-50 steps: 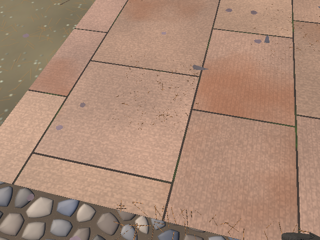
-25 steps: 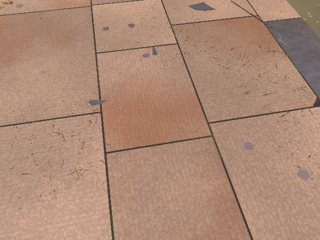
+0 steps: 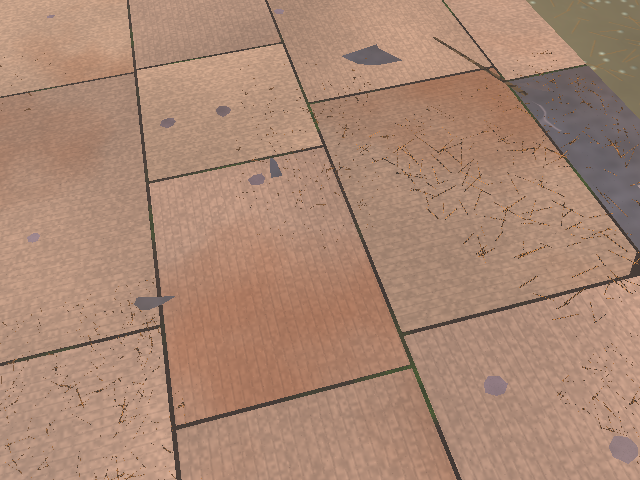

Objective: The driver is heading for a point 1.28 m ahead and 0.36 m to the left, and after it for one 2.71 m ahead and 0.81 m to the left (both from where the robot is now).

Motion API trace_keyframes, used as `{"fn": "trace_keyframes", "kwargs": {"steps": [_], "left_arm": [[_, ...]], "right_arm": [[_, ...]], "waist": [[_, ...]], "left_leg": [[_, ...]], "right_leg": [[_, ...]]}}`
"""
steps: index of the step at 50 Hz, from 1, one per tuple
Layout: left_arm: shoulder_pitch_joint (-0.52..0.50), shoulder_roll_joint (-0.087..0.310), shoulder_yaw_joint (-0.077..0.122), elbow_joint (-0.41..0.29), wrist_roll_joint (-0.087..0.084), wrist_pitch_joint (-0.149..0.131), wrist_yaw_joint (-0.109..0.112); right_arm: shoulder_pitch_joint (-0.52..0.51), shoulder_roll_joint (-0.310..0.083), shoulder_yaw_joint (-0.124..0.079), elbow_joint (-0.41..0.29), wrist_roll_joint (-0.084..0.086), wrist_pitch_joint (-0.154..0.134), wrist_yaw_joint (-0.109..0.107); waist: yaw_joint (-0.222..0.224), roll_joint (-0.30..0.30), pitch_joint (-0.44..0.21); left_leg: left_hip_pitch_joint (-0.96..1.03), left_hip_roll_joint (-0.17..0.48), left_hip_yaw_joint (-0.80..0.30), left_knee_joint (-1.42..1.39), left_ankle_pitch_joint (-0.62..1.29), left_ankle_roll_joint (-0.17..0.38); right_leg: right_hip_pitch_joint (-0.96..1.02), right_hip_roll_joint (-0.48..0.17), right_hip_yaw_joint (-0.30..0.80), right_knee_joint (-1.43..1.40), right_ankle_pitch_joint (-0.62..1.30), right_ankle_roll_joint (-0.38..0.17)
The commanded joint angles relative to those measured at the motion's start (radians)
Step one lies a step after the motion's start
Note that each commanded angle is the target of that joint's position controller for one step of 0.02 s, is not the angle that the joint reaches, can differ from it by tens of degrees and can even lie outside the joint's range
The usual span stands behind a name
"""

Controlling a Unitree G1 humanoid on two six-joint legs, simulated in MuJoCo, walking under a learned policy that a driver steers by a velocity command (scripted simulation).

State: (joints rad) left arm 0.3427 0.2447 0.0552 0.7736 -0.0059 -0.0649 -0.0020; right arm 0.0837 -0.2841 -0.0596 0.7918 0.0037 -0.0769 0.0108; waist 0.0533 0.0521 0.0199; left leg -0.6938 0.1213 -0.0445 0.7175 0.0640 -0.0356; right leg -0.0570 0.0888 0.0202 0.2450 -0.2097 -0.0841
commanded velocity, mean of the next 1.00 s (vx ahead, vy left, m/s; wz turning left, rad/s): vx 0.50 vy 0.00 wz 0.06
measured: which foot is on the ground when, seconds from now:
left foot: up 0.00-0.18, down 0.20-0.74, up 0.76-1.00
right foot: down 0.00-0.22, up 0.24-0.70, down 0.72-1.00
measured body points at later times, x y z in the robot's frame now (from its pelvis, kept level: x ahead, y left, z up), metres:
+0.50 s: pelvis +0.29 +0.07 +0.00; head +0.31 +0.07 +0.45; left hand +0.46 +0.33 -0.10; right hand +0.32 -0.21 -0.13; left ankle +0.27 +0.15 -0.75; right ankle +0.42 -0.12 -0.68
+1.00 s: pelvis +0.57 +0.00 +0.00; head +0.59 +0.00 +0.45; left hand +0.59 +0.28 -0.12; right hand +0.72 -0.26 -0.12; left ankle +0.63 +0.18 -0.67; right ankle +0.56 -0.09 -0.75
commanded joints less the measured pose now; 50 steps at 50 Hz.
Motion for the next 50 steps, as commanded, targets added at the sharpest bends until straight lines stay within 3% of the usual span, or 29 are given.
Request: {"fn": "trace_keyframes", "kwargs": {"steps": [1,4,6,8,9,10,11,12,13,14,15,16,17,20,26,29,32,34,35,36,37,38,39,40,41,42,44,47,50], "left_arm": [[0.031,0.172,0.045,-0.023,-0.006,-0.012,0.009],[0.066,0.178,0.049,0.009,-0.008,0.0,0.013],[0.064,0.188,0.054,0.022,-0.011,0.009,0.018],[0.039,0.206,0.058,0.022,-0.01,0.017,0.021],[0.022,0.199,0.053,0.02,-0.008,0.022,0.022],[0.024,0.164,0.036,0.005,0.004,0.023,0.023],[0.171,0.054,0.004,-0.004,0.005,0.004,0.012],[0.125,0.102,0.009,0.01,-0.01,-0.014,0.009],[0.024,0.172,0.028,-0.024,-0.034,-0.027,0.004],[-0.054,0.172,0.024,-0.046,-0.035,-0.032,0.005],[-0.09,0.163,0.027,-0.054,-0.018,-0.032,0.007],[-0.073,0.158,0.032,-0.05,-0.008,-0.024,0.009],[-0.045,0.139,0.031,-0.04,-0.007,-0.014,0.01],[-0.057,0.104,0.023,-0.043,0.0,0.003,0.014],[-0.258,0.067,0.005,-0.086,0.0,-0.011,0.001],[-0.347,0.067,0.001,-0.112,-0.009,-0.017,-0.013],[-0.392,0.084,0.003,-0.138,-0.011,-0.026,-0.031],[-0.35,0.111,0.013,-0.132,-0.009,-0.031,-0.036],[-0.261,0.134,0.027,-0.109,-0.005,-0.035,-0.033],[-0.101,0.187,0.053,-0.062,0.001,-0.037,-0.024],[0.087,0.268,0.074,-0.034,0.015,-0.033,-0.012],[0.102,0.305,0.079,-0.015,0.013,-0.026,-0.016],[0.088,0.199,0.054,-0.029,0.007,-0.025,-0.014],[0.019,0.164,0.041,-0.033,0.005,-0.027,-0.009],[-0.048,0.145,0.033,-0.037,0.009,-0.029,-0.009],[-0.097,0.116,0.026,-0.035,0.011,-0.033,-0.011],[-0.137,0.096,0.024,-0.024,0.02,-0.047,-0.012],[-0.141,0.118,0.033,0.003,0.022,-0.059,-0.005],[-0.125,0.138,0.04,0.025,0.025,-0.053,0.008]], "right_arm": [[-0.134,-0.05,-0.003,-0.088,0.007,-0.019,0.013],[-0.18,-0.057,-0.001,-0.112,0.009,-0.029,0.032],[-0.162,-0.07,-0.004,-0.114,0.009,-0.034,0.042],[-0.065,-0.103,-0.019,-0.09,0.007,-0.037,0.041],[0.068,-0.139,-0.038,-0.05,0.003,-0.037,0.034],[0.245,-0.191,-0.054,-0.013,-0.009,-0.036,0.026],[0.348,-0.277,-0.076,0.011,-0.013,-0.032,0.024],[0.367,-0.187,-0.052,0.025,0.01,-0.028,0.027],[0.284,-0.15,-0.038,0.012,0.015,-0.027,0.023],[0.206,-0.126,-0.029,-0.005,0.005,-0.022,0.018],[0.153,-0.102,-0.02,-0.01,-0.006,-0.021,0.019],[0.127,-0.08,-0.011,-0.013,-0.017,-0.027,0.019],[0.116,-0.075,-0.009,-0.011,-0.017,-0.03,0.021],[0.133,-0.11,-0.016,0.01,-0.007,-0.039,0.015],[0.211,-0.146,-0.023,0.049,0.008,-0.022,-0.006],[0.273,-0.156,-0.024,0.08,0.015,-0.01,-0.006],[0.295,-0.166,-0.029,0.101,0.018,0.008,-0.01],[0.286,-0.179,-0.035,0.106,0.02,0.019,-0.015],[0.263,-0.183,-0.035,0.103,0.023,0.023,-0.017],[0.256,-0.158,-0.024,0.096,0.018,0.025,-0.017],[0.26,-0.094,0.001,0.065,-0.01,0.021,-0.017],[0.391,0.004,0.028,0.062,0.007,0.001,-0.009],[0.318,-0.121,-0.001,0.077,0.032,-0.011,-0.007],[0.232,-0.157,-0.016,0.048,0.047,-0.017,-0.005],[0.192,-0.142,-0.016,0.043,0.042,-0.015,-0.01],[0.181,-0.13,-0.021,0.043,0.03,-0.007,-0.013],[0.225,-0.089,-0.022,0.054,0.033,0.02,-0.013],[0.195,-0.058,-0.022,0.033,0.028,0.045,-0.015],[0.135,-0.049,-0.021,0.005,0.02,0.045,-0.006]], "waist": [[0.025,-0.117,0.042],[0.035,-0.116,0.063],[0.014,-0.129,0.053],[-0.041,-0.156,-0.011],[-0.112,-0.143,-0.095],[-0.181,-0.088,-0.238],[-0.133,0.17,-0.394],[-0.17,0.191,-0.427],[-0.168,0.119,-0.248],[-0.143,0.032,-0.151],[-0.112,-0.005,-0.069],[-0.076,0.019,-0.053],[-0.056,0.033,-0.048],[-0.041,0.025,-0.023],[-0.106,0.0,0.012],[-0.141,0.001,0.034],[-0.138,0.013,0.047],[-0.1,0.028,0.021],[-0.042,0.031,-0.028],[0.031,0.01,-0.136],[0.091,-0.118,-0.306],[0.02,-0.379,-0.419],[0.065,-0.243,-0.346],[0.056,-0.201,-0.205],[0.025,-0.136,-0.135],[-0.002,-0.132,-0.077],[-0.047,-0.158,-0.051],[-0.065,-0.124,-0.006],[-0.055,-0.111,0.016]], "left_leg": [[0.028,-0.03,0.023,-0.114,0.086,0.008],[-0.011,-0.045,0.021,-0.181,0.018,0.04],[0.023,-0.058,0.026,-0.213,-0.055,0.069],[0.187,-0.109,0.071,-0.224,-0.127,0.103],[0.377,-0.139,0.099,-0.242,-0.105,0.133],[0.686,-0.019,-0.025,-0.19,-0.056,0.191],[1.085,0.235,-0.492,-0.238,-0.228,0.363],[1.116,0.262,-0.715,-0.397,-0.407,0.377],[0.984,0.233,-0.579,-0.423,-0.476,0.323],[0.827,0.196,-0.454,-0.443,-0.434,0.289],[0.681,0.162,-0.368,-0.477,-0.344,0.281],[0.597,0.13,-0.31,-0.501,-0.267,0.267],[0.551,0.11,-0.27,-0.526,-0.223,0.267],[0.499,0.1,-0.174,-0.578,-0.091,0.288],[0.537,0.043,-0.028,-0.595,-0.02,0.238],[0.611,0.073,-0.034,-0.572,-0.042,0.237],[0.718,0.123,-0.055,-0.514,0.011,0.225],[0.747,0.136,-0.069,-0.441,0.14,0.206],[0.731,0.111,-0.054,-0.342,0.283,0.189],[0.65,0.054,-0.023,-0.16,0.314,0.161],[0.432,-0.023,0.024,0.166,0.006,0.121],[0.073,-0.176,0.004,0.457,-0.636,0.074],[-0.023,-0.122,-0.099,0.558,-0.642,0.08],[-0.069,-0.08,-0.08,0.564,-0.545,0.087],[-0.035,-0.036,-0.061,0.53,-0.459,0.08],[-0.006,-0.011,-0.061,0.483,-0.401,0.072],[0.081,0.016,-0.064,0.449,-0.34,0.061],[0.034,0.023,-0.07,0.394,-0.264,0.042],[-0.006,0.016,-0.063,0.242,-0.119,0.032]], "right_leg": [[-0.022,-0.265,0.118,-0.087,0.206,-0.13],[0.086,-0.312,0.136,-0.036,0.257,-0.125],[0.135,-0.334,0.143,0.007,0.342,-0.107],[0.147,-0.317,0.126,0.116,0.615,-0.083],[0.115,-0.268,0.088,0.273,0.744,-0.059],[-0.058,-0.218,0.056,0.531,0.574,-0.026],[-0.474,-0.039,0.016,0.94,-0.002,0.061],[-0.622,-0.014,0.134,1.072,-0.354,0.061],[-0.711,-0.079,0.131,1.115,-0.301,0.049],[-0.696,-0.136,0.091,1.071,-0.211,0.04],[-0.665,-0.171,0.072,0.998,-0.151,0.043],[-0.599,-0.204,0.079,0.941,-0.107,0.042],[-0.554,-0.212,0.075,0.912,-0.088,0.047],[-0.568,-0.229,0.051,0.805,-0.028,0.078],[-0.56,-0.199,0.004,0.433,0.288,0.1],[-0.56,-0.177,-0.008,0.337,0.309,0.095],[-0.581,-0.163,-0.002,0.278,0.221,0.064],[-0.492,-0.14,-0.012,0.247,0.145,0.037],[-0.356,-0.111,-0.036,0.213,0.142,0.017],[-0.108,-0.119,-0.03,0.22,0.171,-0.016],[0.213,-0.327,0.19,0.262,0.206,-0.08],[0.477,-0.519,0.616,0.144,-0.003,-0.216],[0.412,-0.488,0.612,0.088,-0.133,-0.178],[0.283,-0.46,0.46,0.062,-0.108,-0.136],[0.152,-0.421,0.359,0.027,-0.033,-0.116],[0.055,-0.388,0.275,-0.012,0.024,-0.106],[-0.049,-0.357,0.165,-0.075,0.094,-0.099],[-0.088,-0.356,0.043,-0.117,0.212,-0.106],[-0.061,-0.339,-0.062,-0.129,0.262,-0.095]]}}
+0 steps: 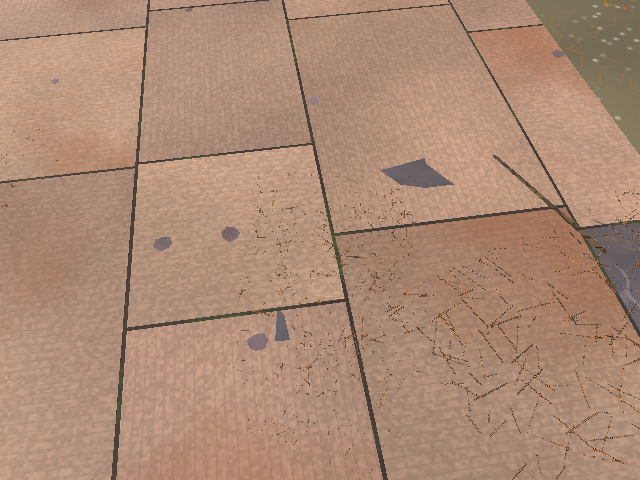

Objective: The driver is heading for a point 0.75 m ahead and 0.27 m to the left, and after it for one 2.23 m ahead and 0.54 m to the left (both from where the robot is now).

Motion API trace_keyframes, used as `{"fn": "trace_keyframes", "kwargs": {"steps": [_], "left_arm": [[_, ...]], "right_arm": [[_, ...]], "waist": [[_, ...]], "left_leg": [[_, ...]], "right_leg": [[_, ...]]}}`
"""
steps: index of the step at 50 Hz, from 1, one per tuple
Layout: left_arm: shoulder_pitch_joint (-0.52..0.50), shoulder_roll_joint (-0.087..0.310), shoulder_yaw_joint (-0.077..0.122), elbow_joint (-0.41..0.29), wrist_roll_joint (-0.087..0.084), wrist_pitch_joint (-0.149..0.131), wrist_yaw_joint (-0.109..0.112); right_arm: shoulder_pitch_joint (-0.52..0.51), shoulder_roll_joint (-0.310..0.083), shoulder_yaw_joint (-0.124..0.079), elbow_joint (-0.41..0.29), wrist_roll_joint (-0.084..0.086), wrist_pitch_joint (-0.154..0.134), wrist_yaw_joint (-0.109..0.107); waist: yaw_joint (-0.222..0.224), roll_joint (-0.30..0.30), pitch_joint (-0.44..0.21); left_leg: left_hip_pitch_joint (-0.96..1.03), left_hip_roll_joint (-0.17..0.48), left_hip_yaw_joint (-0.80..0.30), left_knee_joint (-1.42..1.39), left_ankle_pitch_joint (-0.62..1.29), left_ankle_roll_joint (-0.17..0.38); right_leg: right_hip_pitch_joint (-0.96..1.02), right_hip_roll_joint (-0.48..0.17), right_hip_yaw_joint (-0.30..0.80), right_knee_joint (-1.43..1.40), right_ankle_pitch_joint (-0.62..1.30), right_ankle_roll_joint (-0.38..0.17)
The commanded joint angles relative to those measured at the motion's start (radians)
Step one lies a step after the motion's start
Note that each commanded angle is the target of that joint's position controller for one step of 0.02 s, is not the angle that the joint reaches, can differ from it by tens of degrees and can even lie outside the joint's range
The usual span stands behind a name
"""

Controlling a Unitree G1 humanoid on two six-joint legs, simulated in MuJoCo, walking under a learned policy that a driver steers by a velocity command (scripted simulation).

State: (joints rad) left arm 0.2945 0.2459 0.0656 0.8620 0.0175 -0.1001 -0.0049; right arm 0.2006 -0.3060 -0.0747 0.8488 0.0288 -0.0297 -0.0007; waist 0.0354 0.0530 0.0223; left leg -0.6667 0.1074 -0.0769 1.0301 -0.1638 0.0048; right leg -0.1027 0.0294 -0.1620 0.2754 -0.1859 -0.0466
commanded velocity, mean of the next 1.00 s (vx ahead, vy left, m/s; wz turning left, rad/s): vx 0.35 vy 0.00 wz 0.52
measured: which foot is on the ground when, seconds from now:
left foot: up 0.00-0.24, down 0.26-0.74, up 0.76-1.00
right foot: down 0.00-0.28, up 0.30-0.70, down 0.72-1.00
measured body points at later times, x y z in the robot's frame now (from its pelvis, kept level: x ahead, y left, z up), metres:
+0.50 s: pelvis +0.27 +0.08 +0.00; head +0.30 +0.11 +0.45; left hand +0.37 +0.40 -0.10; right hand +0.42 -0.16 -0.11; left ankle +0.26 +0.14 -0.75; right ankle +0.39 -0.08 -0.67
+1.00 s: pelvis +0.46 +0.10 -0.01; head +0.49 +0.12 +0.44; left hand +0.44 +0.40 -0.12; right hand +0.73 -0.06 -0.11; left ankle +0.39 +0.22 -0.71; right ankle +0.58 +0.05 -0.75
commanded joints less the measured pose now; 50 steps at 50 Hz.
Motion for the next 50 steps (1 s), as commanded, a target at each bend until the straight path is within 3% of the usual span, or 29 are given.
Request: {"fn": "trace_keyframes", "kwargs": {"steps": [1,5,8,11,12,13,14,15,16,17,18,19,20,22,24,26,28,32,35,36,37,38,39,40,41,43,44,46,50], "left_arm": [[-0.077,0.143,0.031,-0.06,0.001,-0.016,0.014],[-0.021,0.174,0.041,-0.031,-0.013,0.001,0.025],[0.011,0.193,0.051,-0.009,-0.029,0.024,0.026],[-0.02,0.233,0.062,-0.016,-0.042,0.047,0.033],[-0.036,0.243,0.064,-0.02,-0.044,0.057,0.035],[-0.049,0.234,0.058,-0.025,-0.046,0.06,0.037],[-0.019,0.159,0.032,-0.048,-0.008,0.049,0.036],[0.036,0.06,0.0,-0.102,-0.005,0.013,0.022],[-0.083,0.154,0.015,-0.115,-0.045,-0.026,0.006],[-0.146,0.166,0.018,-0.138,-0.069,-0.045,0.0],[-0.147,0.154,0.017,-0.128,-0.053,-0.051,0.008],[-0.141,0.168,0.026,-0.117,-0.024,-0.046,0.015],[-0.122,0.171,0.031,-0.112,-0.017,-0.033,0.014],[-0.113,0.15,0.03,-0.116,-0.007,-0.01,0.014],[-0.168,0.127,0.023,-0.137,-0.001,0.001,0.017],[-0.243,0.11,0.015,-0.162,0.002,0.003,0.018],[-0.294,0.089,0.006,-0.179,-0.001,-0.002,0.01],[-0.342,0.118,0.014,-0.208,-0.014,0.001,-0.006],[-0.259,0.163,0.031,-0.192,-0.006,-0.013,-0.009],[-0.195,0.18,0.037,-0.181,0.007,-0.021,-0.004],[-0.103,0.235,0.045,-0.18,0.028,-0.021,0.005],[-0.083,0.253,0.043,-0.176,0.034,-0.003,0.005],[-0.111,0.211,0.043,-0.185,-0.005,0.017,0.003],[-0.153,0.14,0.022,-0.212,-0.006,0.031,0.011],[-0.196,0.112,0.007,-0.21,0.003,0.048,0.013],[-0.251,0.123,0.002,-0.201,0.01,0.067,0.016],[-0.255,0.13,0.005,-0.193,0.014,0.068,0.016],[-0.252,0.135,0.008,-0.179,0.01,0.065,0.014],[-0.235,0.164,0.016,-0.154,-0.009,0.077,0.012]], "right_arm": [[-0.008,-0.021,-0.003,-0.06,-0.006,-0.005,0.012],[-0.148,0.001,0.011,-0.118,-0.011,-0.009,0.037],[-0.203,-0.008,0.01,-0.161,-0.009,-0.007,0.053],[-0.131,-0.054,-0.014,-0.174,-0.007,-0.001,0.061],[-0.025,-0.087,-0.035,-0.153,-0.003,0.002,0.059],[0.14,-0.146,-0.069,-0.11,-0.001,0.004,0.047],[0.25,-0.246,-0.099,-0.084,0.001,0.014,0.023],[0.183,-0.299,-0.097,-0.121,0.001,0.0,0.027],[0.197,-0.208,-0.07,-0.133,-0.007,-0.013,0.036],[0.168,-0.163,-0.058,-0.13,-0.012,-0.027,0.036],[0.102,-0.135,-0.049,-0.138,-0.01,-0.035,0.036],[0.044,-0.098,-0.038,-0.151,-0.012,-0.038,0.032],[0.016,-0.085,-0.031,-0.168,-0.023,-0.038,0.026],[0.02,-0.1,-0.034,-0.173,-0.02,-0.041,0.016],[0.052,-0.129,-0.042,-0.166,-0.016,-0.042,0.001],[0.067,-0.143,-0.046,-0.162,-0.016,-0.032,-0.013],[0.09,-0.147,-0.05,-0.157,-0.012,-0.014,-0.022],[0.133,-0.133,-0.05,-0.146,-0.005,0.015,-0.033],[0.078,-0.116,-0.047,-0.177,-0.01,0.024,-0.044],[0.052,-0.096,-0.04,-0.196,-0.01,0.022,-0.043],[0.062,-0.039,-0.02,-0.226,-0.029,0.018,-0.041],[0.316,0.003,-0.007,-0.212,-0.017,0.017,-0.034],[0.348,-0.127,-0.027,-0.184,-0.005,0.026,-0.029],[0.209,-0.179,-0.045,-0.191,0.0,0.045,-0.034],[0.138,-0.176,-0.047,-0.2,-0.005,0.065,-0.043],[0.113,-0.127,-0.039,-0.217,-0.012,0.092,-0.046],[0.125,-0.092,-0.029,-0.217,-0.014,0.092,-0.046],[0.13,-0.052,-0.014,-0.215,-0.023,0.081,-0.046],[0.079,-0.053,-0.001,-0.219,-0.029,0.071,-0.031]], "waist": [[-0.029,-0.11,0.021],[0.025,-0.085,0.064],[0.032,-0.092,0.078],[-0.036,-0.139,0.004],[-0.1,-0.143,-0.054],[-0.186,-0.115,-0.138],[-0.192,0.072,-0.215],[-0.084,0.236,-0.341],[-0.158,0.077,-0.343],[-0.149,0.043,-0.217],[-0.096,-0.051,-0.129],[-0.061,-0.048,-0.097],[-0.033,-0.027,-0.082],[-0.017,-0.025,-0.069],[-0.028,-0.028,-0.044],[-0.046,-0.01,-0.016],[-0.07,0.02,-0.033],[-0.089,0.053,-0.061],[-0.035,0.079,-0.091],[0.002,0.06,-0.134],[0.023,-0.071,-0.269],[-0.081,-0.334,-0.421],[-0.075,-0.281,-0.434],[-0.028,-0.197,-0.299],[-0.029,-0.138,-0.217],[-0.059,-0.172,-0.1],[-0.065,-0.187,-0.083],[-0.066,-0.19,-0.11],[-0.039,-0.2,-0.164]], "left_leg": [[-0.021,0.026,-0.012,-0.135,0.158,-0.007],[-0.016,0.01,0.066,-0.312,0.221,0.013],[-0.042,-0.007,0.101,-0.375,0.138,0.045],[0.116,-0.093,0.183,-0.381,-0.014,0.101],[0.253,-0.136,0.206,-0.399,-0.037,0.129],[0.504,-0.175,0.19,-0.469,0.022,0.168],[0.788,0.003,-0.103,-0.486,0.063,0.233],[1.047,0.211,-0.702,-0.669,-0.167,0.441],[1.043,0.219,-0.714,-0.76,-0.205,0.397],[0.938,0.19,-0.57,-0.757,-0.148,0.357],[0.781,0.145,-0.449,-0.754,-0.034,0.322],[0.665,0.108,-0.362,-0.761,0.066,0.301],[0.588,0.084,-0.322,-0.781,0.129,0.294],[0.514,0.063,-0.273,-0.806,0.223,0.3],[0.472,0.04,-0.221,-0.817,0.275,0.292],[0.428,-0.007,-0.154,-0.781,0.412,0.251],[0.395,-0.053,-0.111,-0.731,0.459,0.202],[0.463,-0.032,-0.215,-0.638,0.35,0.16],[0.535,-0.028,-0.305,-0.492,0.343,0.131],[0.512,-0.082,-0.283,-0.38,0.328,0.095],[0.381,-0.156,-0.205,-0.121,0.047,0.046],[0.129,-0.284,-0.145,0.15,-0.641,-0.01],[0.057,-0.178,-0.13,0.274,-0.546,-0.038],[0.016,-0.148,-0.09,0.314,-0.454,-0.064],[0.019,-0.125,-0.058,0.294,-0.39,-0.076],[0.117,-0.1,-0.033,0.21,-0.34,-0.081],[0.169,-0.105,-0.006,0.14,-0.323,-0.077],[0.233,-0.103,0.023,-0.004,-0.315,-0.073],[0.343,-0.082,0.042,-0.242,-0.212,-0.052]], "right_leg": [[-0.013,-0.269,0.085,-0.162,0.245,-0.124],[0.062,-0.289,0.006,-0.158,0.266,-0.111],[0.179,-0.324,-0.022,-0.098,0.364,-0.096],[0.229,-0.328,-0.06,0.091,0.804,-0.063],[0.207,-0.312,-0.075,0.245,0.904,-0.046],[0.099,-0.268,-0.095,0.471,0.831,-0.009],[-0.186,-0.199,-0.094,0.802,0.289,0.041],[-0.568,0.025,0.095,1.114,-0.408,0.09],[-0.676,-0.025,0.261,1.151,-0.376,0.061],[-0.72,-0.066,0.249,1.106,-0.293,0.034],[-0.673,-0.113,0.248,1.01,-0.215,0.029],[-0.601,-0.142,0.249,0.923,-0.17,0.035],[-0.538,-0.157,0.254,0.888,-0.14,0.043],[-0.503,-0.153,0.236,0.805,-0.108,0.072],[-0.52,-0.137,0.219,0.688,-0.021,0.103],[-0.492,-0.099,0.203,0.526,0.095,0.12],[-0.407,-0.044,0.183,0.38,0.219,0.118],[-0.355,0.006,0.218,0.244,0.258,0.101],[-0.284,-0.004,0.241,0.166,0.213,0.059],[-0.16,-0.041,0.241,0.104,0.344,0.028],[0.104,-0.233,0.395,0.169,0.675,-0.041],[0.397,-0.507,0.726,0.208,0.906,-0.26],[0.341,-0.524,0.819,0.157,0.555,-0.281],[0.227,-0.428,0.674,0.122,0.371,-0.232],[0.103,-0.363,0.568,0.09,0.24,-0.191],[-0.13,-0.281,0.442,0.019,0.139,-0.167],[-0.183,-0.246,0.381,-0.002,0.153,-0.164],[-0.179,-0.241,0.327,0.003,0.266,-0.185],[-0.134,-0.275,0.319,0.016,0.265,-0.204]]}}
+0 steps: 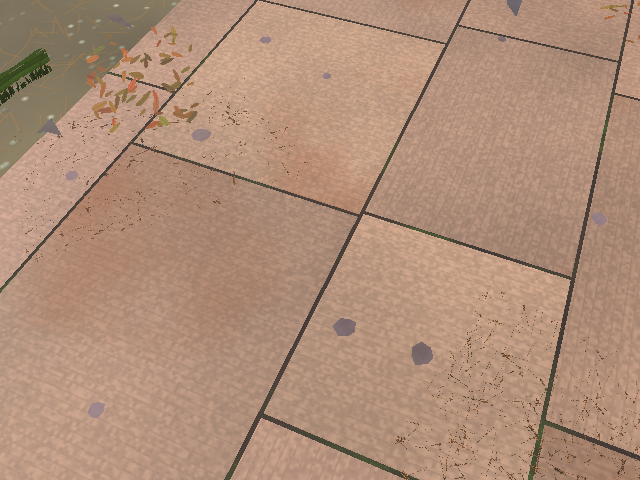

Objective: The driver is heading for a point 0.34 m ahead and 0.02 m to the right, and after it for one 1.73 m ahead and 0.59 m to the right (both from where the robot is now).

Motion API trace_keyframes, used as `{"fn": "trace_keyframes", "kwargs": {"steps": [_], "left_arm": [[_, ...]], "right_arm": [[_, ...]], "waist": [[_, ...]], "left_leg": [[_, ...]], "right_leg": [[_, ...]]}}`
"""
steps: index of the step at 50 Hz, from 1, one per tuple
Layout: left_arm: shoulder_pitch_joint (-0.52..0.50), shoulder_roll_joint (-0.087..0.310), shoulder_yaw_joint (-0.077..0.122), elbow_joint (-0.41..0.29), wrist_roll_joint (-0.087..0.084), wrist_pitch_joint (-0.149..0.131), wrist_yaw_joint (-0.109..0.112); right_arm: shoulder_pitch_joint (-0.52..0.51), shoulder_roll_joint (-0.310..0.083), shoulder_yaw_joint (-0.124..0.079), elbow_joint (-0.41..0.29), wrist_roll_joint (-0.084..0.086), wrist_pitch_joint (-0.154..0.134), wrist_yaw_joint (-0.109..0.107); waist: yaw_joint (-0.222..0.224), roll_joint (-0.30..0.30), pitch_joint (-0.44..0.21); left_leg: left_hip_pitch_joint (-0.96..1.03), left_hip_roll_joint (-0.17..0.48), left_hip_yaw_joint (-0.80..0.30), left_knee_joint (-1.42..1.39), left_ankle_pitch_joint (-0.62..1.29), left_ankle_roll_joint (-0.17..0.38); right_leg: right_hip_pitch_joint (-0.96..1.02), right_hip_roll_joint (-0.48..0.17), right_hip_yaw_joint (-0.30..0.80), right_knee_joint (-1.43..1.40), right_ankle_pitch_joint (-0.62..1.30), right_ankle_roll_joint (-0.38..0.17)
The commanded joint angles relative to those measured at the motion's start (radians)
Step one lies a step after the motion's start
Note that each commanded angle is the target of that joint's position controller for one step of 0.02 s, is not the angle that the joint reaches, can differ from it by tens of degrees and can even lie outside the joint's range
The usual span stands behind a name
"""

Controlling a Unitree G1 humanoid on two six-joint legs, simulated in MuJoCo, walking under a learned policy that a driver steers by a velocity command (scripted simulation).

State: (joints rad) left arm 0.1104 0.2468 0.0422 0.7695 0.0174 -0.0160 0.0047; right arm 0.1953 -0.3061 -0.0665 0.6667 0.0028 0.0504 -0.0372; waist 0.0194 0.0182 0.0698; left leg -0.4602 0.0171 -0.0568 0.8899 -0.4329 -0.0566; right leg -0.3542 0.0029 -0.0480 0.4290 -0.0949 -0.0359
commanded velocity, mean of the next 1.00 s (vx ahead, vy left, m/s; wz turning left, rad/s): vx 0.13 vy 0.00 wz -0.12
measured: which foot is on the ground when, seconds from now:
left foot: up 0.00-0.08, down 0.10-0.48, up 0.50-0.86, down 0.88-1.00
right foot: down 0.00-0.88, up 0.90-1.00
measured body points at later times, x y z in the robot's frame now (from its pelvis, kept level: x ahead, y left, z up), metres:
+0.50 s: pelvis +0.09 +0.00 -0.01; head +0.09 -0.01 +0.44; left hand +0.18 +0.29 -0.12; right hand +0.18 -0.26 -0.13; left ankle +0.03 +0.14 -0.73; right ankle +0.10 -0.09 -0.74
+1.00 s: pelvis +0.22 +0.03 +0.00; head +0.26 +0.03 +0.45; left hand +0.36 +0.31 -0.13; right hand +0.37 -0.26 -0.08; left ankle +0.32 +0.12 -0.74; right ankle +0.12 -0.09 -0.66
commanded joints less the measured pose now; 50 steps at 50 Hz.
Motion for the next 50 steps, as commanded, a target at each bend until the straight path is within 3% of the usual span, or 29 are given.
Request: {"fn": "trace_keyframes", "kwargs": {"steps": [1,4,5,6,7,9,11,12,14,15,18,21,23,24,25,26,27,30,32,35,40,43,44,45,46,47,48,49,50], "left_arm": [[-0.046,0.168,0.038,-0.055,-0.013,-0.002,0.001],[-0.032,0.137,0.021,-0.029,-0.027,0.007,-0.005],[0.002,0.103,0.008,-0.016,-0.019,0.001,-0.012],[0.047,0.065,-0.002,-0.021,0.006,-0.007,-0.02],[0.013,0.072,-0.002,-0.019,0.01,-0.008,-0.015],[-0.013,0.094,0.001,0.0,0.013,-0.004,-0.011],[0.019,0.12,0.006,0.024,0.011,0.001,-0.006],[0.023,0.131,0.009,0.035,0.005,-0.001,-0.007],[0.022,0.114,0.006,0.056,-0.006,-0.005,-0.007],[0.015,0.113,0.008,0.059,-0.012,-0.009,-0.006],[-0.026,0.111,0.012,0.04,-0.031,-0.037,-0.015],[0.01,0.109,0.015,0.055,-0.045,-0.072,-0.037],[0.136,0.114,0.023,0.123,-0.04,-0.081,-0.045],[0.222,0.138,0.032,0.158,-0.032,-0.079,-0.043],[0.302,0.228,0.054,0.175,-0.031,-0.08,-0.038],[0.35,0.28,0.063,0.169,-0.022,-0.081,-0.042],[0.3,0.231,0.045,0.152,-0.016,-0.084,-0.038],[0.197,0.182,0.029,0.109,-0.028,-0.074,-0.022],[0.198,0.16,0.022,0.114,-0.028,-0.051,-0.007],[0.191,0.224,0.044,0.099,-0.028,-0.022,0.02],[0.182,0.225,0.06,0.078,-0.049,0.011,0.034],[0.118,0.212,0.063,0.044,-0.053,0.015,0.038],[0.128,0.17,0.052,0.029,-0.043,0.011,0.036],[0.172,0.09,0.03,0.007,-0.009,0.006,0.032],[0.303,0.091,0.027,0.005,-0.022,0.008,0.027],[0.306,0.179,0.052,0.034,-0.037,0.022,0.027],[0.232,0.216,0.067,0.027,-0.046,0.037,0.031],[0.21,0.208,0.072,0.027,-0.047,0.055,0.039],[0.2,0.203,0.075,0.017,-0.039,0.069,0.043]], "right_arm": [[0.081,-0.061,-0.01,-0.034,-0.002,-0.009,0.01],[0.094,-0.06,-0.011,-0.016,-0.015,-0.009,0.022],[0.084,-0.093,-0.013,-0.033,-0.028,-0.01,0.019],[0.034,-0.169,-0.024,-0.052,-0.034,-0.006,0.01],[-0.01,-0.103,-0.006,-0.05,-0.038,-0.014,0.017],[-0.044,-0.049,0.009,-0.041,-0.043,-0.039,0.027],[-0.029,-0.058,0.01,-0.026,-0.037,-0.053,0.028],[-0.006,-0.054,0.012,-0.021,-0.033,-0.054,0.027],[0.042,-0.075,0.005,-0.004,-0.023,-0.05,0.02],[0.06,-0.108,-0.006,-0.003,-0.015,-0.046,0.017],[0.109,-0.146,-0.021,0.008,0.002,-0.053,0.009],[0.083,-0.114,-0.017,0.012,0.013,-0.073,0.011],[0.008,-0.1,-0.015,-0.002,0.02,-0.074,0.019],[-0.016,-0.067,-0.007,-0.012,0.012,-0.077,0.021],[-0.038,-0.002,0.009,-0.05,0.007,-0.087,0.022],[-0.048,-0.037,0.0,-0.075,0.008,-0.105,0.013],[-0.023,-0.08,-0.014,-0.065,0.019,-0.119,0.011],[-0.017,-0.069,-0.019,-0.037,-0.005,-0.129,0.017],[-0.041,-0.027,-0.011,-0.044,-0.002,-0.12,0.024],[-0.091,-0.003,-0.002,-0.058,0.006,-0.109,0.02],[-0.145,-0.047,-0.014,-0.07,0.009,-0.101,0.021],[-0.064,-0.087,-0.035,-0.042,0.001,-0.115,0.021],[-0.016,-0.126,-0.047,-0.038,-0.017,-0.122,0.013],[0.045,-0.191,-0.057,-0.048,-0.035,-0.115,-0.001],[0.042,-0.184,-0.052,-0.052,-0.041,-0.096,0.007],[-0.011,-0.117,-0.036,-0.064,-0.026,-0.089,0.01],[-0.059,-0.071,-0.023,-0.071,-0.019,-0.088,0.009],[-0.103,-0.058,-0.016,-0.07,-0.02,-0.084,0.009],[-0.13,-0.063,-0.017,-0.065,-0.022,-0.081,0.009]], "waist": [[-0.022,-0.163,-0.206],[-0.053,-0.137,-0.165],[-0.043,-0.073,-0.16],[0.031,0.125,-0.149],[0.015,0.181,-0.13],[0.012,0.143,-0.084],[0.014,0.129,-0.061],[0.006,0.087,-0.048],[-0.016,0.056,-0.057],[-0.032,0.081,-0.041],[-0.062,0.147,0.036],[-0.029,0.136,0.024],[0.045,0.09,-0.029],[0.075,0.047,-0.056],[0.082,-0.175,-0.063],[0.108,-0.323,-0.07],[0.071,-0.218,-0.047],[0.021,-0.088,-0.065],[0.011,-0.106,-0.079],[0.009,-0.117,-0.088],[0.015,-0.15,-0.097],[-0.046,-0.14,-0.115],[-0.058,-0.091,-0.172],[-0.051,0.124,-0.294],[0.008,0.305,-0.392],[0.011,0.182,-0.308],[0.001,0.116,-0.214],[0.012,0.082,-0.173],[0.018,0.098,-0.144]], "left_leg": [[0.164,0.004,0.031,-0.158,0.085,0.017],[0.333,-0.014,0.051,-0.425,0.24,0.073],[0.389,0.068,-0.055,-0.492,0.297,0.112],[0.346,0.205,-0.215,-0.526,0.309,0.187],[0.162,0.223,-0.237,-0.587,0.146,0.233],[0.124,0.116,-0.147,-0.578,-0.001,0.149],[0.12,0.091,-0.12,-0.561,0.042,0.115],[0.126,0.078,-0.107,-0.55,0.069,0.106],[0.166,0.066,-0.107,-0.551,-0.081,0.123],[0.175,0.09,-0.151,-0.579,-0.186,0.153],[0.234,0.23,-0.355,-0.676,-0.297,0.258],[0.286,0.248,-0.342,-0.647,-0.133,0.268],[0.164,0.164,-0.215,-0.579,-0.007,0.215],[0.09,0.108,-0.139,-0.467,0.05,0.178],[-0.08,-0.028,0.029,-0.19,0.061,0.1],[-0.249,-0.085,0.032,0.067,-0.117,0.055],[-0.327,-0.043,-0.023,0.212,-0.159,0.054],[-0.314,0.032,-0.001,0.208,0.012,0.045],[-0.211,0.02,0.03,0.074,0.085,0.023],[-0.109,-0.025,0.051,-0.109,0.194,0.004],[0.036,-0.058,0.02,-0.295,0.32,0.003],[0.203,-0.053,0.016,-0.469,0.439,0.048],[0.346,0.033,-0.038,-0.498,0.566,0.094],[0.574,0.267,-0.245,-0.443,0.93,0.186],[0.636,0.448,-0.516,-0.5,0.89,0.342],[0.537,0.414,-0.489,-0.544,0.659,0.344],[0.45,0.339,-0.348,-0.554,0.531,0.301],[0.367,0.285,-0.254,-0.575,0.442,0.273],[0.29,0.262,-0.196,-0.597,0.393,0.266]], "right_leg": [[0.114,-0.248,0.208,-0.136,0.105,-0.209],[0.015,-0.2,0.178,-0.097,-0.123,-0.124],[-0.039,-0.162,0.147,-0.047,-0.205,-0.05],[-0.07,-0.051,0.027,0.067,-0.291,0.029],[0.059,-0.034,0.03,0.066,-0.253,0.056],[0.131,-0.039,0.038,0.034,-0.106,0.068],[0.147,-0.058,0.055,0.012,-0.061,0.065],[0.139,-0.062,0.057,0.006,-0.071,0.056],[0.097,-0.024,0.011,0.046,-0.195,0.048],[0.045,0.004,-0.02,0.104,-0.266,0.045],[-0.137,-0.007,-0.002,0.253,-0.313,0.002],[-0.137,-0.048,0.03,0.218,-0.335,-0.054],[0.15,-0.009,-0.005,0.063,-0.149,-0.058],[0.273,-0.042,0.056,0.041,-0.138,-0.059],[0.389,-0.202,0.339,-0.091,-0.294,-0.135],[0.477,-0.363,0.673,-0.21,-0.232,-0.262],[0.487,-0.385,0.671,-0.19,-0.089,-0.282],[0.449,-0.29,0.404,-0.123,0.384,-0.212],[0.386,-0.221,0.296,-0.129,0.512,-0.177],[0.307,-0.18,0.235,-0.113,0.567,-0.161],[0.217,-0.173,0.285,-0.067,0.415,-0.124],[0.181,-0.132,0.335,0.041,0.274,-0.073],[0.126,-0.072,0.311,0.156,0.191,-0.034],[-0.03,0.037,0.222,0.419,-0.266,0.018],[-0.17,0.1,0.18,0.639,-0.665,0.056],[-0.224,0.028,0.186,0.757,-0.603,0.08],[-0.258,-0.003,0.158,0.797,-0.522,0.094],[-0.248,-0.027,0.146,0.795,-0.461,0.107],[-0.223,-0.043,0.14,0.788,-0.409,0.119]]}}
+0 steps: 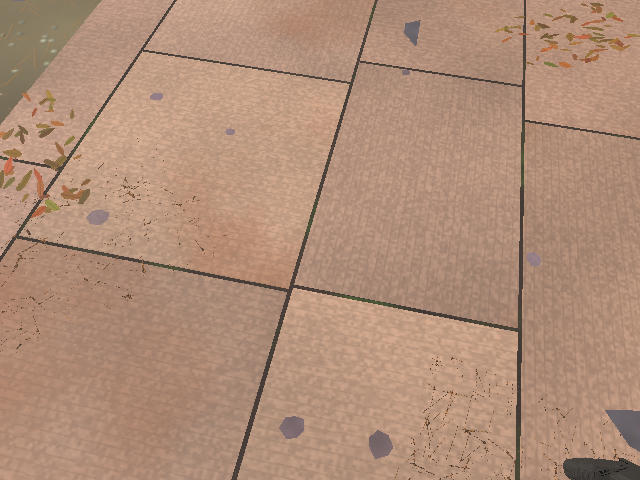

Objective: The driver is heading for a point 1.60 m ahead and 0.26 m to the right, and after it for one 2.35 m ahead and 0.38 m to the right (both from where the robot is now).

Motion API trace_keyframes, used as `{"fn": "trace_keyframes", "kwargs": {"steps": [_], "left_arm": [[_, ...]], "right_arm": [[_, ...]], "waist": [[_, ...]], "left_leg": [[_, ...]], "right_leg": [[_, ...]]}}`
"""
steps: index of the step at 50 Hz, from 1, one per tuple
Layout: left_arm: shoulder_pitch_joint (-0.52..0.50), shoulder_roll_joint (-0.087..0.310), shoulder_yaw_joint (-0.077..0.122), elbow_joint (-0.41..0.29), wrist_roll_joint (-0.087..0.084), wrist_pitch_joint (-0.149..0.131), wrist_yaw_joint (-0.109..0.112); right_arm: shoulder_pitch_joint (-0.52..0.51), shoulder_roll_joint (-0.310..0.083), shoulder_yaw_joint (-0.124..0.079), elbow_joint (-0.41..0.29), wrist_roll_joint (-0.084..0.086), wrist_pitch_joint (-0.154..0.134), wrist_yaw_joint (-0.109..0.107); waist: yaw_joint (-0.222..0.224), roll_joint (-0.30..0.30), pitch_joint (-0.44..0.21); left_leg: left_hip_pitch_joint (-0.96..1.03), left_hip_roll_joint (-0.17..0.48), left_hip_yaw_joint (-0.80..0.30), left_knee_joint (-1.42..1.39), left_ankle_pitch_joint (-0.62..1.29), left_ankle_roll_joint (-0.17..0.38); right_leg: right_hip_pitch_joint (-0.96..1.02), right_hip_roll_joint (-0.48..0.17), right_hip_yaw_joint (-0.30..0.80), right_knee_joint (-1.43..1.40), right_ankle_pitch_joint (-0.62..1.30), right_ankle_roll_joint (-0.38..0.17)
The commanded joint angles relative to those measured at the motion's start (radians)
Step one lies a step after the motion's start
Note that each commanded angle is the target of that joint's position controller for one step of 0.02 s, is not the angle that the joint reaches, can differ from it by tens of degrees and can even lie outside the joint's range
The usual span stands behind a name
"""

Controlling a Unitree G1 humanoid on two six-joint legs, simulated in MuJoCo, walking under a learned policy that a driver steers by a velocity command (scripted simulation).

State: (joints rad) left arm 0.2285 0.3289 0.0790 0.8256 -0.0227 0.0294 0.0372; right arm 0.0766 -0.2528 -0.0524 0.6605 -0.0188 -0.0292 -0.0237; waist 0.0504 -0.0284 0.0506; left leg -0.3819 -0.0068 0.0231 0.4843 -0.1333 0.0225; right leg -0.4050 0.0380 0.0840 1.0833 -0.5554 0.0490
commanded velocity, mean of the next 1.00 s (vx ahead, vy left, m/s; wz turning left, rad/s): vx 0.01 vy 0.00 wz -0.37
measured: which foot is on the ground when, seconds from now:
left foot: down 0.00-0.30, up 0.32-0.74, down 0.76-1.00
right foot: up 0.00-0.28, down 0.30-1.00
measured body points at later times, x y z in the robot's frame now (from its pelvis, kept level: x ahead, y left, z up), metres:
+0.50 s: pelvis +0.02 -0.05 +0.01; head +0.05 -0.09 +0.46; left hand +0.23 +0.20 -0.07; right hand +0.09 -0.37 -0.11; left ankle +0.07 +0.11 -0.64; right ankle +0.01 -0.13 -0.73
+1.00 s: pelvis +0.06 -0.02 +0.00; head +0.08 -0.02 +0.45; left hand +0.27 +0.18 -0.11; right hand +0.11 -0.31 -0.10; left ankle +0.10 +0.10 -0.73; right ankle +0.01 -0.13 -0.73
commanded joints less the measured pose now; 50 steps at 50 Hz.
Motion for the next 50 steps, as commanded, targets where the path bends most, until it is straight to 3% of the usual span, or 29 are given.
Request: {"fn": "trace_keyframes", "kwargs": {"steps": [1,3,5,9,12,14,15,16,17,18,19,20,21,24,28,33,36,37,38,39,40,41,42,45,50], "left_arm": [[0.079,0.097,0.033,-0.05,0.003,0.031,0.008],[0.061,0.064,0.026,-0.078,0.003,0.032,0.004],[0.019,0.051,0.018,-0.11,0.009,0.029,-0.005],[-0.021,0.054,0.009,-0.149,0.011,0.027,-0.031],[-0.012,0.073,0.019,-0.163,0.01,0.032,-0.048],[0.047,0.079,0.03,-0.145,0.014,0.032,-0.051],[0.082,0.124,0.046,-0.14,0.018,0.031,-0.042],[0.085,0.251,0.072,-0.17,0.017,0.029,-0.019],[0.075,0.247,0.063,-0.201,0.058,0.006,-0.029],[0.04,0.216,0.054,-0.204,0.065,-0.017,-0.034],[-0.015,0.191,0.05,-0.209,0.044,-0.03,-0.03],[-0.052,0.154,0.039,-0.217,0.024,-0.031,-0.025],[-0.074,0.139,0.031,-0.223,0.015,-0.029,-0.018],[-0.056,0.106,0.016,-0.232,0.025,-0.027,-0.005],[-0.034,0.106,0.014,-0.224,0.027,-0.021,0.002],[-0.052,0.112,0.01,-0.215,0.035,-0.011,-0.015],[-0.081,0.086,-0.003,-0.203,0.023,-0.008,-0.02],[-0.08,0.071,-0.009,-0.194,0.016,-0.009,-0.019],[-0.049,0.048,-0.017,-0.187,0.026,-0.017,-0.019],[-0.001,0.033,-0.021,-0.188,0.049,-0.028,-0.022],[0.02,0.015,-0.023,-0.18,0.048,-0.033,-0.025],[-0.012,0.044,-0.02,-0.17,0.053,-0.032,-0.023],[-0.049,0.058,-0.013,-0.171,0.049,-0.028,-0.021],[-0.066,0.05,-0.011,-0.171,0.04,-0.009,-0.018],[-0.044,0.032,-0.01,-0.142,0.036,-0.013,-0.014]], "right_arm": [[-0.02,-0.131,-0.035,-0.049,-0.009,-0.001,-0.006],[-0.014,-0.132,-0.037,-0.035,-0.013,-0.003,-0.014],[-0.004,-0.145,-0.043,-0.023,-0.006,-0.001,-0.021],[-0.013,-0.189,-0.057,-0.009,0.005,0.011,-0.02],[-0.01,-0.208,-0.063,0.006,0.023,0.019,-0.01],[0.003,-0.19,-0.061,0.025,0.041,0.027,-0.009],[0.056,-0.152,-0.054,0.049,0.035,0.032,-0.005],[0.068,-0.089,-0.034,0.012,-0.015,0.034,0.004],[-0.056,-0.127,-0.045,-0.026,-0.007,0.029,-0.007],[-0.072,-0.156,-0.055,-0.024,0.015,0.031,-0.014],[-0.04,-0.16,-0.061,-0.007,0.02,0.035,-0.02],[-0.015,-0.164,-0.066,0.017,0.012,0.038,-0.029],[0.003,-0.165,-0.069,0.024,0.005,0.039,-0.032],[0.033,-0.145,-0.065,0.035,0.018,0.032,-0.023],[-0.006,-0.114,-0.046,0.029,0.021,0.032,-0.013],[-0.001,-0.126,-0.041,0.034,0.028,0.026,0.003],[0.034,-0.111,-0.035,0.047,0.028,0.015,0.012],[0.059,-0.104,-0.03,0.058,0.02,0.008,0.017],[0.075,-0.133,-0.032,0.059,0.004,0.003,0.016],[0.083,-0.217,-0.047,0.052,-0.007,0.002,0.01],[0.034,-0.183,-0.037,0.064,-0.003,0.005,0.014],[-0.002,-0.127,-0.023,0.051,0.003,0.003,0.021],[-0.004,-0.119,-0.021,0.056,0.004,0.0,0.023],[0.026,-0.133,-0.017,0.073,0.007,-0.018,0.023],[0.036,-0.12,-0.005,0.093,0.011,-0.012,0.016]], "waist": [[-0.008,0.162,-0.106],[-0.015,0.177,-0.106],[-0.032,0.169,-0.123],[-0.045,0.163,-0.152],[-0.033,0.164,-0.148],[-0.004,0.138,-0.148],[-0.006,0.026,-0.124],[-0.052,-0.309,-0.105],[0.024,-0.246,-0.128],[0.006,-0.146,-0.113],[-0.031,-0.107,-0.099],[-0.045,-0.078,-0.106],[-0.059,-0.091,-0.111],[-0.062,-0.091,-0.159],[-0.033,-0.105,-0.146],[-0.014,-0.121,-0.109],[-0.045,-0.102,-0.106],[-0.068,-0.082,-0.105],[-0.059,-0.041,-0.129],[-0.008,0.106,-0.158],[0.026,0.206,-0.16],[0.002,0.182,-0.139],[-0.019,0.164,-0.124],[-0.04,0.117,-0.1],[-0.051,0.054,-0.087]], "left_leg": [[0.139,0.259,-0.214,-0.214,0.084,0.187],[0.126,0.254,-0.151,-0.234,0.085,0.207],[0.161,0.283,-0.131,-0.234,0.105,0.225],[0.169,0.313,-0.075,-0.221,0.121,0.223],[0.189,0.33,-0.049,-0.174,0.11,0.19],[0.14,0.294,0.013,-0.065,0.035,0.113],[0.04,0.233,0.087,0.086,-0.08,0.03],[-0.25,0.075,0.182,0.421,-0.474,-0.09],[-0.32,0.004,-0.013,0.601,-0.555,-0.089],[-0.327,0.024,-0.066,0.667,-0.471,-0.069],[-0.334,0.037,-0.082,0.662,-0.372,-0.058],[-0.33,0.047,-0.091,0.652,-0.31,-0.061],[-0.3,0.041,-0.09,0.663,-0.258,-0.07],[-0.256,0.022,-0.086,0.65,-0.183,-0.09],[-0.2,0.035,-0.082,0.436,-0.164,-0.109],[-0.034,0.033,-0.059,0.255,-0.228,-0.1],[0.077,0.024,-0.043,0.049,-0.144,-0.077],[0.162,0.026,-0.043,-0.1,0.013,-0.06],[0.266,0.083,-0.102,-0.129,0.16,-0.038],[0.337,0.2,-0.199,-0.079,0.394,0.019],[0.263,0.232,-0.23,-0.074,0.336,0.107],[0.211,0.205,-0.223,-0.095,0.198,0.111],[0.208,0.161,-0.188,-0.092,0.111,0.075],[0.194,0.113,-0.14,-0.071,0.069,0.026],[0.206,0.09,-0.117,-0.049,0.065,0.023]], "right_leg": [[-0.125,-0.078,-0.019,0.121,0.092,0.041],[-0.106,-0.08,-0.046,0.048,0.127,0.045],[-0.103,-0.102,-0.051,-0.047,0.152,0.041],[-0.002,-0.111,-0.091,-0.221,0.192,0.01],[0.067,-0.093,-0.128,-0.359,0.222,-0.03],[0.198,-0.051,-0.153,-0.541,0.332,-0.081],[0.288,-0.089,-0.049,-0.663,0.46,-0.127],[0.41,-0.364,0.342,-0.714,0.786,-0.265],[0.302,-0.428,0.464,-0.77,0.735,-0.404],[0.283,-0.377,0.378,-0.781,0.661,-0.374],[0.276,-0.324,0.31,-0.771,0.606,-0.314],[0.28,-0.292,0.274,-0.762,0.581,-0.272],[0.26,-0.269,0.247,-0.758,0.618,-0.261],[0.297,-0.243,0.206,-0.744,0.708,-0.266],[0.328,-0.232,0.2,-0.734,0.672,-0.265],[0.239,-0.237,0.234,-0.716,0.644,-0.288],[0.229,-0.216,0.247,-0.67,0.683,-0.266],[0.203,-0.192,0.237,-0.658,0.655,-0.231],[0.164,-0.157,0.223,-0.643,0.564,-0.178],[0.113,-0.07,0.144,-0.561,0.405,-0.124],[0.137,-0.019,0.067,-0.583,0.266,-0.079],[0.181,-0.033,0.057,-0.603,0.289,-0.054],[0.18,-0.03,0.055,-0.603,0.339,-0.054],[0.196,-0.042,0.078,-0.611,0.452,-0.07],[0.2,-0.045,0.083,-0.621,0.495,-0.067]]}}
Velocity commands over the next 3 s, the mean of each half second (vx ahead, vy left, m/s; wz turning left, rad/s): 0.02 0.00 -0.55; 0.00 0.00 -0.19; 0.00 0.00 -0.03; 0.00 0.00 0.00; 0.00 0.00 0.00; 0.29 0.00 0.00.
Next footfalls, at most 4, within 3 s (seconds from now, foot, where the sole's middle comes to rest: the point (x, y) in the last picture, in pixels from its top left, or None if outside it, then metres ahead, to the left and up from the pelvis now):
0.30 right None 0.05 -0.14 -0.77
0.76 left None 0.13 0.08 -0.77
2.84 right None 0.11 -0.18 -0.77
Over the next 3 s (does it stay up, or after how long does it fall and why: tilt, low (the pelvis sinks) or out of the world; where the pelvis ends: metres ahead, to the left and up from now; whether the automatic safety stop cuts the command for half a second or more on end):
stays up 0.15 -0.10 0.01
